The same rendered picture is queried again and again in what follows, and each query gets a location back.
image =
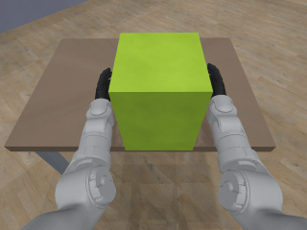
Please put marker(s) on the robot right hand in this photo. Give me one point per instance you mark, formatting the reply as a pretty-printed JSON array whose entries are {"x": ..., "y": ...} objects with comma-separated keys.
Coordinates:
[{"x": 216, "y": 80}]

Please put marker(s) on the robot left upper arm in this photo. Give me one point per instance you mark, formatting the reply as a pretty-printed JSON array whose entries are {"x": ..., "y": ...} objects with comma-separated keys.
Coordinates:
[{"x": 82, "y": 197}]

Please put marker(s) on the robot right upper arm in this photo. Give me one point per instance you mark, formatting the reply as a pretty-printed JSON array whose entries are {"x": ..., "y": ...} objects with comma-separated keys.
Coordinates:
[{"x": 255, "y": 201}]

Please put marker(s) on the carton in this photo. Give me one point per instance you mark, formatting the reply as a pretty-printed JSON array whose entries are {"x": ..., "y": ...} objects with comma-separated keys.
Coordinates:
[{"x": 159, "y": 90}]

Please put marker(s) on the robot left hand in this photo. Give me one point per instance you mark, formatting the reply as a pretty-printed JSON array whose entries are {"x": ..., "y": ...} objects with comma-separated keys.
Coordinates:
[{"x": 103, "y": 85}]

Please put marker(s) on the robot left forearm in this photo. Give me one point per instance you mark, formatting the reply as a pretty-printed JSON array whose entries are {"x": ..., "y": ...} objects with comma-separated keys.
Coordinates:
[{"x": 95, "y": 143}]

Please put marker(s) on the robot right forearm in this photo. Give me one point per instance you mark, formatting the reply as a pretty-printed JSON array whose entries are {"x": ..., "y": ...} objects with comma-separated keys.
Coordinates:
[{"x": 230, "y": 139}]

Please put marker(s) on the table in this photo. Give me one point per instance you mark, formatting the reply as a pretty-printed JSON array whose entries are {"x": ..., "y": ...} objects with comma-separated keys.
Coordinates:
[{"x": 53, "y": 119}]

